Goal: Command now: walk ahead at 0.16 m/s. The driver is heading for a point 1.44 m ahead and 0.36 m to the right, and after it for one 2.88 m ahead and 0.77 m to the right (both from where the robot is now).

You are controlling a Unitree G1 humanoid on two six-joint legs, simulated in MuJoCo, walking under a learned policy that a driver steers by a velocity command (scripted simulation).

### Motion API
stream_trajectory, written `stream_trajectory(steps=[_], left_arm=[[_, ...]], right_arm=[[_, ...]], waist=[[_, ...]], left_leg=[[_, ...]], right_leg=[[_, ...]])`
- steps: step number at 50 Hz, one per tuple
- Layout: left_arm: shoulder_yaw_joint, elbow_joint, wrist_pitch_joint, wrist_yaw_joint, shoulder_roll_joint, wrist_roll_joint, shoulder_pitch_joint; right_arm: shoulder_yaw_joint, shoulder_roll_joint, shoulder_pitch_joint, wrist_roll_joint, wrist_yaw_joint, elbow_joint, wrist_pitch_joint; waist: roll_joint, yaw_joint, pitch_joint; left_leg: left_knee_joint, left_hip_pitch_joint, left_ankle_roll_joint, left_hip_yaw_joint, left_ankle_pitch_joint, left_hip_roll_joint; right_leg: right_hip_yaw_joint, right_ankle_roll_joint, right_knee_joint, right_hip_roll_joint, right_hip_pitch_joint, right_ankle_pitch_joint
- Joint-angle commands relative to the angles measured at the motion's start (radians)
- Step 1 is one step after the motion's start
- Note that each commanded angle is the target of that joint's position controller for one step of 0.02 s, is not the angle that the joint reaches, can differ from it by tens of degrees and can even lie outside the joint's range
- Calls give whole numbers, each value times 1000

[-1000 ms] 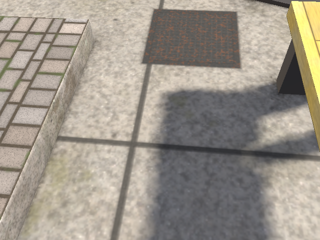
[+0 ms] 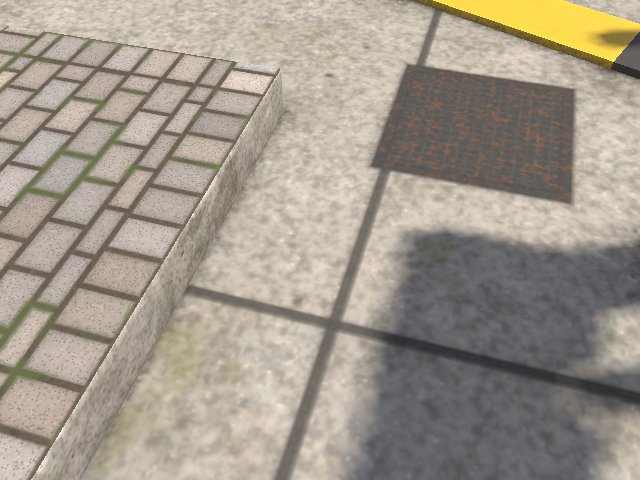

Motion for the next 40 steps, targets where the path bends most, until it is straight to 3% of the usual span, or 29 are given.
stream_trajectory(steps=[1,2,3,4,5,6,8,9,10,11,12,13,15,17,18,19,20,22,23,24,25,26,27,28,30,31,35,37,40], left_arm=[[44,-54,-16,-7,164,17,36],[42,-40,0,-3,162,13,96],[31,-32,18,5,132,8,105],[10,-42,29,7,92,4,50],[7,-55,40,6,90,7,-2],[22,-61,55,8,137,-1,-53],[42,-70,82,28,196,-22,-123],[46,-60,83,30,199,-17,-96],[48,-63,74,27,187,1,-65],[42,-51,65,22,151,16,-10],[39,-23,62,19,133,17,8],[38,-25,64,19,119,6,-20],[31,-48,85,23,79,0,-100],[38,-48,114,27,92,1,-113],[41,-22,125,31,95,-5,-53],[37,0,132,34,82,-6,-26],[31,16,134,31,61,-4,-13],[31,42,127,14,55,10,7],[38,40,124,11,91,19,14],[51,24,116,22,166,16,57],[86,25,102,15,311,17,91],[81,4,69,18,300,39,23],[65,0,44,25,242,33,-37],[54,-3,26,27,201,20,-61],[47,15,9,27,167,1,-23],[45,30,5,27,154,-1,15],[53,56,7,25,168,1,81],[62,61,9,21,195,-5,90],[66,71,18,14,197,-10,87]], right_arm=[[-27,-123,-139,-10,-10,-120,-24],[-19,-101,-141,-13,-10,-117,-22],[-7,-59,-121,-12,-6,-100,-15],[-2,-50,-113,-12,-2,-110,-4],[3,-47,-132,-2,-3,-122,14],[8,-38,-138,9,-6,-121,26],[1,-56,-76,9,-16,-74,38],[-8,-90,-65,1,-14,-70,44],[-25,-161,-79,-1,-19,-88,50],[-36,-198,-102,-5,-25,-93,59],[-26,-152,-126,-14,-29,-106,68],[-26,-146,-127,-19,-34,-100,74],[-29,-158,-120,-12,-39,-82,71],[-39,-193,-123,-19,-43,-71,67],[-38,-185,-169,-16,-44,-73,67],[-28,-149,-218,-15,-41,-71,64],[-23,-131,-249,-10,-34,-56,66],[-19,-111,-239,-2,-28,-21,75],[-15,-100,-209,-13,-27,-8,73],[-3,-60,-209,-32,-22,-15,67],[-10,-79,-291,-12,-30,-68,55],[-33,-145,-365,27,-40,-95,37],[-47,-172,-310,38,-42,-76,27],[-52,-169,-252,24,-40,-38,22],[-53,-137,-243,-2,-28,-13,6],[-48,-110,-251,-2,-20,-6,-2],[-25,-48,-300,12,2,-7,-18],[-20,-56,-317,15,10,-11,-20],[-19,-82,-305,12,15,-15,-16]], waist=[[-41,38,-85],[-98,55,-128],[-212,60,-116],[-198,29,-69],[-122,11,-36],[-87,-2,-15],[-121,-38,-45],[-119,-38,-51],[-57,-11,-64],[85,29,-105],[101,12,-133],[114,-1,-137],[174,-26,-114],[146,-35,-102],[110,-2,-135],[100,22,-136],[136,36,-120],[153,51,-70],[106,44,-40],[-57,47,-43],[-265,91,38],[-208,85,163],[-188,31,190],[-168,8,164],[-129,23,125],[-117,33,104],[-132,63,83],[-143,71,86],[-144,55,103]], left_leg=[[70,11,66,-35,700,41],[175,-82,9,3,616,17],[257,-210,-36,5,243,-1],[284,-275,-59,-15,-214,32],[227,-296,-64,-29,-294,68],[100,-258,-67,-4,-217,82],[-141,-5,-73,45,236,38],[-186,85,-58,31,426,28],[-156,148,-23,-30,767,79],[-84,196,66,-85,1120,166],[-63,242,143,-114,1296,224],[-70,255,185,-145,1351,259],[-133,256,243,-221,1358,325],[-178,220,275,-232,1301,361],[-200,181,244,-194,1060,338],[-235,116,204,-161,801,295],[-263,45,172,-133,537,251],[-277,-100,97,-74,2,161],[-236,-173,47,-50,-150,120],[-30,-270,-12,11,-216,58],[196,-379,-43,73,-218,-18],[344,-448,-21,-29,-159,46],[391,-484,-5,-50,-75,79],[396,-488,2,-47,-19,95],[350,-487,-3,-22,98,111],[318,-471,-11,0,149,107],[79,-363,-39,46,244,90],[0,-292,-41,63,234,80],[-75,-199,-17,64,216,71]], right_leg=[[42,-34,-52,-26,83,751],[114,-65,-76,-95,198,1016],[216,-145,-123,-212,295,1322],[283,-213,-139,-305,281,1456],[291,-231,-141,-315,285,1393],[243,-196,-130,-275,268,1341],[142,-117,-109,-185,155,1292],[126,-83,-126,-159,113,1213],[88,-38,-121,-109,83,999],[43,7,-103,-45,66,631],[20,42,-52,-8,37,386],[1,57,-5,11,-5,271],[-4,64,109,35,-114,-71],[23,77,308,26,-167,-276],[36,78,268,-6,-123,-241],[28,83,163,-28,-58,-148],[-4,82,43,-25,12,-11],[-101,53,-170,45,167,203],[-83,24,-183,41,203,129],[142,-47,-280,-132,233,-47],[487,-224,-513,-352,70,-386],[632,-280,-608,-398,-15,-480],[567,-246,-592,-377,3,-399],[468,-205,-573,-320,60,-301],[329,-160,-561,-262,150,-107],[274,-152,-559,-240,179,-24],[144,-155,-547,-207,175,133],[129,-167,-540,-219,139,136],[117,-164,-482,-238,116,257]])
Velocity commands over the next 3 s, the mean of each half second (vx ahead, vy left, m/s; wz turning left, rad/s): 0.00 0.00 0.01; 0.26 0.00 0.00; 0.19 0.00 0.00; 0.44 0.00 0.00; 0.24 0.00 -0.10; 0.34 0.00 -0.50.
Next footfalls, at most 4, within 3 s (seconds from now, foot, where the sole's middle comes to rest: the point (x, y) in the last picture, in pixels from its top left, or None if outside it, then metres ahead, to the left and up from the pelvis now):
0.88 left None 0.21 0.14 -0.76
1.22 right None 0.23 -0.09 -0.76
1.76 right None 0.50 -0.16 -0.76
2.28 left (316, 361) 0.79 0.05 -0.76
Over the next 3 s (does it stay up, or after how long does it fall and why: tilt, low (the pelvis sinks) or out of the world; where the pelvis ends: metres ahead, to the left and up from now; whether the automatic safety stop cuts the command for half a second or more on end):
stays up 0.75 -0.11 0.03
